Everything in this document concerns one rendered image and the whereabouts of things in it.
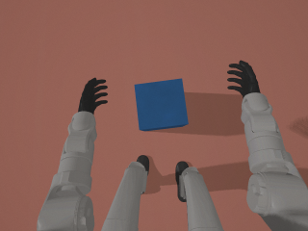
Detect right robot hand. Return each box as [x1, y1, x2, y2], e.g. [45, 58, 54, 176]
[227, 60, 261, 98]

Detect robot right shin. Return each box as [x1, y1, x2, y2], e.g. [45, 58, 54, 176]
[181, 167, 203, 178]

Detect robot right upper arm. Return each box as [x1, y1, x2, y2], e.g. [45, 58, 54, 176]
[246, 171, 308, 231]

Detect left robot hand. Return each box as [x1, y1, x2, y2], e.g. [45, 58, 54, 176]
[78, 77, 108, 114]

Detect robot left upper arm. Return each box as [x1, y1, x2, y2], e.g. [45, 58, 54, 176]
[38, 194, 95, 231]

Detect carton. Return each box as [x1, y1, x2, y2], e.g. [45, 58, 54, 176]
[134, 78, 189, 132]

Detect right robot forearm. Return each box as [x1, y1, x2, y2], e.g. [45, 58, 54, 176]
[241, 92, 308, 190]

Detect left robot forearm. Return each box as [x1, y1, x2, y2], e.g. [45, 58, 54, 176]
[37, 111, 97, 231]

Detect left robot thigh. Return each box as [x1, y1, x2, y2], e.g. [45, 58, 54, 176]
[101, 166, 148, 231]

